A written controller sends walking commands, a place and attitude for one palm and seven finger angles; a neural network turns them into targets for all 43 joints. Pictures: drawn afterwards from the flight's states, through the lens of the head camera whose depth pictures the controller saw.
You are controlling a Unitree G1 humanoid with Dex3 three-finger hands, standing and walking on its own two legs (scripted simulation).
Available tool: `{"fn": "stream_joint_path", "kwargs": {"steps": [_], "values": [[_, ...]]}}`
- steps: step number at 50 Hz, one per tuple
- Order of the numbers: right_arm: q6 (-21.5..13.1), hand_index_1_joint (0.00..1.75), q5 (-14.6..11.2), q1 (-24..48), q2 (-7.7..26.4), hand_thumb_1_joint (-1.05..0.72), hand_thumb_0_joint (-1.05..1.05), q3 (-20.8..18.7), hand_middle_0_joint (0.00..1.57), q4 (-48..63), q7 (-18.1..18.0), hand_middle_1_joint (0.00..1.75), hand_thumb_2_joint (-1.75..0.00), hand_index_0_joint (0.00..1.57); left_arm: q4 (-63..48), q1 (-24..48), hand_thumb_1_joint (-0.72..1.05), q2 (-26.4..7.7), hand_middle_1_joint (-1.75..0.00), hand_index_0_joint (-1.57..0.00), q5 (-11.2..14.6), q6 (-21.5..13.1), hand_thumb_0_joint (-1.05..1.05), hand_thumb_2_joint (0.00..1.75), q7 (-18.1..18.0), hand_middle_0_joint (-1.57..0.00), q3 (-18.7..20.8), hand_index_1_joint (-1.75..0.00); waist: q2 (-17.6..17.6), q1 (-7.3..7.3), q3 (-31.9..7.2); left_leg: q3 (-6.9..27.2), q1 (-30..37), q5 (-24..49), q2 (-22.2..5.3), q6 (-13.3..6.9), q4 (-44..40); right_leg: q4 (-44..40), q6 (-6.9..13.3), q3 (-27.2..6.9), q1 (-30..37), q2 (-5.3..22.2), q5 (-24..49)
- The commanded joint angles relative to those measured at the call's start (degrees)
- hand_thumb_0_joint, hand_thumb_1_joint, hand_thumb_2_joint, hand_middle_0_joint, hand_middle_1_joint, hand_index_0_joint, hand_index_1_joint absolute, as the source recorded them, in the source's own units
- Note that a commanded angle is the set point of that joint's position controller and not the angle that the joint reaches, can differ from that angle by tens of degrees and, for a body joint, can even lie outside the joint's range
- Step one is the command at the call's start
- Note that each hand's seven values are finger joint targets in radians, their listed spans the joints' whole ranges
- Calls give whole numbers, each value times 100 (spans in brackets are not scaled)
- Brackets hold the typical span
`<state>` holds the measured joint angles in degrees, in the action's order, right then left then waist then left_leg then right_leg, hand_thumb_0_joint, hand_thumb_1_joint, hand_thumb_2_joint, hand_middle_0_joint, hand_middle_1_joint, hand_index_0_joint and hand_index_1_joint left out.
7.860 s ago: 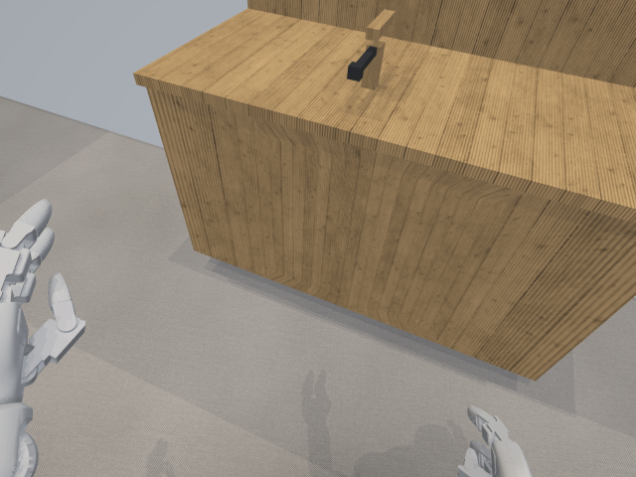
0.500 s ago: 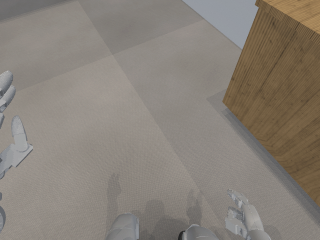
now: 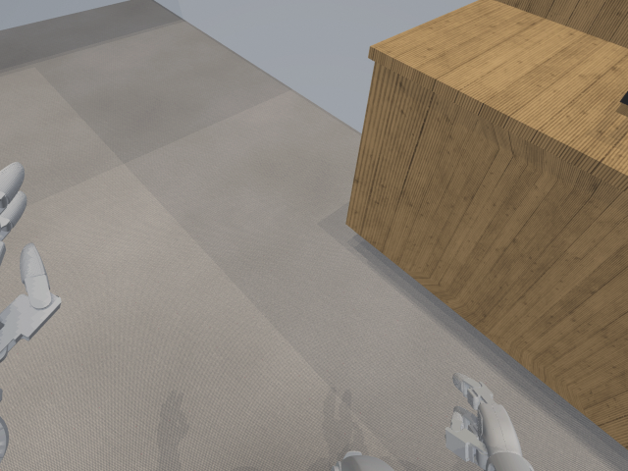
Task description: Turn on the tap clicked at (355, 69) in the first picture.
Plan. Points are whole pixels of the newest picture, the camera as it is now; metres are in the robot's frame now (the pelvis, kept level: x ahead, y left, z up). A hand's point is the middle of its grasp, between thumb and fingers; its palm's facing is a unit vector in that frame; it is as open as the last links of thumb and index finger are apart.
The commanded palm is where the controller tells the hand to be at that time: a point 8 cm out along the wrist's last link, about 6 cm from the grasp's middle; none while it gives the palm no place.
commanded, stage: turn to face it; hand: left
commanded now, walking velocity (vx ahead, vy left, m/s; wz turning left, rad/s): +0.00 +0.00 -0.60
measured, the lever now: out of the picture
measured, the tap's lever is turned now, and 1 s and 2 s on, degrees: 0 0 0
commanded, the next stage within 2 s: take the last steps up to it in 1.66 s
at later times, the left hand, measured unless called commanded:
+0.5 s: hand (235, 303) +0.22 +0.10 +0.19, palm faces +0.04 -0.82 -0.57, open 7.4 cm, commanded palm +0.18 +0.17 +0.19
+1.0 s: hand (396, 380) +0.18 -0.03 +0.17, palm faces -0.20 -0.85 -0.50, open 7.4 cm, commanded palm +0.14 +0.06 +0.19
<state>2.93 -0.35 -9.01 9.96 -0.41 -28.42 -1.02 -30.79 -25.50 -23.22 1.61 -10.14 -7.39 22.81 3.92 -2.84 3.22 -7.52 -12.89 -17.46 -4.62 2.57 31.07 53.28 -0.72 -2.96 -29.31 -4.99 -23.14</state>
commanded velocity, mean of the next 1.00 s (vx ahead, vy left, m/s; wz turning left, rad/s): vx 0.00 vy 0.00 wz -0.60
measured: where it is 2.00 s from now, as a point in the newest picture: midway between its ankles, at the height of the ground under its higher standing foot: outside the picture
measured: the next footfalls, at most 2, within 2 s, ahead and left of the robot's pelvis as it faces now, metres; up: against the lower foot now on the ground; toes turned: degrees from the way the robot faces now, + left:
right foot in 0.18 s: +0.03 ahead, -0.15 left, +0.00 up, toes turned -13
left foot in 0.60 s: +0.02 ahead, +0.09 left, +0.00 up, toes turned -17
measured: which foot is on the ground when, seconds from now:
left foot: down 0.00-0.20, up 0.22-0.58, down 0.60-0.90, up 0.92-1.00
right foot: up 0.00-0.16, down 0.18-0.60, up 0.62-0.86, down 0.88-1.00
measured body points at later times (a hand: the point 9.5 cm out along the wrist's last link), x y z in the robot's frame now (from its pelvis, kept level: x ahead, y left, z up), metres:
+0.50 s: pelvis -0.06 -0.05 +0.00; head +0.01 -0.07 +0.45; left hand +0.21 +0.15 +0.22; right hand +0.01 -0.36 -0.09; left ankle -0.02 +0.10 -0.69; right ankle -0.01 -0.14 -0.73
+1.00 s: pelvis -0.15 -0.07 -0.01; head -0.11 -0.14 +0.43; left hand +0.18 +0.01 +0.20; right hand -0.13 -0.34 -0.13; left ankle -0.07 +0.08 -0.66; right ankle -0.17 -0.16 -0.73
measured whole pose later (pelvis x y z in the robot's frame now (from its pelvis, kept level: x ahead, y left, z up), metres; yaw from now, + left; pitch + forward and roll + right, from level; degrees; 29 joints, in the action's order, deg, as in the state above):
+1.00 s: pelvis -0.15 -0.07 -0.01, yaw -37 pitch +0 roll +1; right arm 1.0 -0.8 -7.5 10.6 1.2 -32.7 0.4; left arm -30.1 -21.6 -22.0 2.7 -9.9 -7.2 21.4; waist -2.9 -0.6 10.1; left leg -2.7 -27.5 -29.2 -8.1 5.5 64.8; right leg 39.9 3.5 3.4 -21.9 -0.4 -17.9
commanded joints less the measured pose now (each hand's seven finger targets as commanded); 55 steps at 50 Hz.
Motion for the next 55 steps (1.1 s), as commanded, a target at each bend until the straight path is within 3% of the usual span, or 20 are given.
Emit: {"fn": "stream_joint_path", "kwargs": {"steps": [1,8,9,11,13,15,23,27,29,31,33,37,42,44,45,46,47,49,52,55], "values": [[-453,30,-92,194,850,-90,0,-251,20,696,106,30,-90,20,-1483,770,90,-497,-30,-20,14,-399,0,90,-44,-20,64,-30,-2057,137,-218,186,-23,2224,-1800,-790,-977,263,-235,399,31,732,-325],[-706,30,-106,-60,930,-90,0,-256,20,665,136,30,-90,20,-1031,785,90,-725,-30,-20,-27,-241,0,90,-84,-20,278,-30,-1447,176,-572,-260,35,2059,-1476,-232,523,-2372,-162,1104,1802,466,1065],[-697,30,-132,-114,852,-90,0,-247,20,643,156,30,-90,20,-1039,792,90,-853,-30,-20,-52,-270,0,90,-96,-20,394,-30,-705,197,-776,-408,-253,1491,-1126,-62,1457,-2741,92,532,2240,903,2124],[-656,30,-71,332,623,-90,0,-109,20,747,76,30,-90,20,-1041,474,90,-1368,-30,-20,36,-351,0,90,-212,-20,992,-30,1257,45,-987,181,-2073,-2127,-105,289,3589,-2878,1058,-1979,2903,2488,6085],[-477,30,-133,320,632,-90,0,-217,20,735,89,30,-90,20,-1417,-254,90,-1447,-30,-20,207,-321,0,90,-189,-20,1215,-30,618,92,-1360,955,-2115,-1539,-294,262,4168,-2774,1091,-2010,3008,2388,4959],[-302,30,-75,518,487,-90,0,-73,20,611,118,30,-90,20,-1576,-897,90,-1243,-30,-20,274,-413,0,90,-187,-20,1300,-30,29,103,-1571,877,-2336,-1111,-199,283,4032,-2614,1105,-1505,3198,2058,4639],[-158,30,-70,402,765,-90,0,-289,20,576,66,30,-90,20,-1519,-969,90,-1076,-30,-20,249,-379,0,90,-258,-20,1228,-30,220,116,-1397,583,-1028,-962,103,178,1603,-3190,1143,-1814,1977,1771,2543],[-95,30,-100,239,880,-90,0,-278,20,554,29,30,-90,20,-1154,-663,90,-888,-30,-20,196,-247,0,90,-227,-20,903,-30,120,200,-1249,522,73,-538,153,36,121,-3219,792,-1833,1122,1469,1286],[-144,30,-65,170,964,-90,0,-296,20,603,-40,30,-90,20,-1308,-339,90,-840,-30,-20,158,-319,0,90,-168,-20,727,-30,-499,274,-1031,964,954,-420,-468,-317,-1013,-2429,372,-1498,108,892,642],[-219,30,-64,290,981,-90,0,-298,20,763,-113,30,-90,20,-1512,104,90,-874,-30,-20,-14,-373,0,90,-136,-20,627,-30,-1984,167,-550,2178,479,682,-2259,-1189,-1567,574,-104,-42,-664,190,-616],[-354,30,-21,365,799,-90,0,-262,20,646,-89,30,-90,20,-1297,304,90,-856,-30,-20,-97,-420,0,90,-125,-20,569,-30,-1873,150,-291,1582,-657,236,-2206,-1191,-1580,1985,-175,-67,-341,527,-354],[-543,30,-147,203,902,-90,0,-267,20,625,29,30,-90,20,-1575,1111,90,-527,-30,-20,-48,-357,0,90,-115,-20,-43,-30,-2095,142,34,-35,-464,746,-1648,-672,-1177,363,-296,674,63,704,-210],[-724,30,-83,-31,974,-90,0,-273,20,605,72,30,-90,20,-782,943,90,-663,-30,-20,-46,-259,0,90,-139,-20,174,-30,-1770,139,-268,-174,-583,479,-1542,-347,-169,-1703,-292,1210,1518,437,142],[-732,30,-127,-115,814,-90,0,-264,20,570,109,30,-90,20,-826,941,90,-849,-30,-20,-32,-285,0,90,-133,-20,362,-30,-354,170,-581,-368,-735,-204,-943,-19,1507,-2859,123,162,1949,1106,1367],[-715,30,-90,137,640,-90,0,-187,20,699,70,30,-90,20,-820,780,90,-1265,-30,-20,2,-323,0,90,-191,-20,737,-30,1238,47,-631,-232,-2001,-1964,-143,222,2917,-3233,767,-1898,2376,2175,3202],[-690,30,-40,521,580,-90,0,-89,20,664,28,30,-90,20,-877,684,90,-1425,-30,-20,100,-344,0,90,-252,-20,1038,-30,1384,-58,-736,443,-2287,-1977,-109,259,3898,-3329,1081,-2332,2261,2648,4129],[-594,30,-109,546,699,-90,0,-201,20,637,68,30,-90,20,-971,637,90,-1268,-30,-20,150,-266,0,90,-190,-20,876,-30,1074,60,-1083,904,-2095,-1680,-215,270,4175,-3405,947,-2424,2129,2519,3112],[-409,30,-73,517,537,-90,0,-71,20,598,84,30,-90,20,-1233,-391,90,-1246,-30,-20,264,-372,0,90,-166,-20,1127,-30,256,54,-1243,961,-2496,-971,-231,290,4322,-2820,1117,-1859,2823,2103,3713],[-227,30,-66,586,545,-90,0,-83,20,513,98,30,-90,20,-1461,-710,90,-1129,-30,-20,291,-498,0,90,-204,-20,1175,-30,93,141,-1643,799,-2363,-737,-153,353,3596,-2742,997,-1187,3298,1882,4266],[-209,30,-57,504,720,-90,0,-246,20,556,56,30,-90,20,-1636,-753,90,-1180,-30,-20,273,-533,0,90,-248,-20,1229,-30,59,162,-1622,738,-1853,-723,-70,288,2695,-2953,1141,-1560,2911,1914,3914]]}}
